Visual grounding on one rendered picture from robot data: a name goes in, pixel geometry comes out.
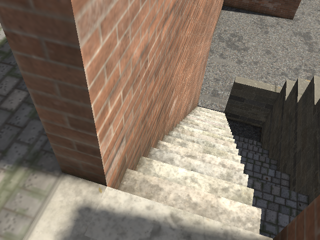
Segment stairs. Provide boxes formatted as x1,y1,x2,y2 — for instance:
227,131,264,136
118,105,262,234

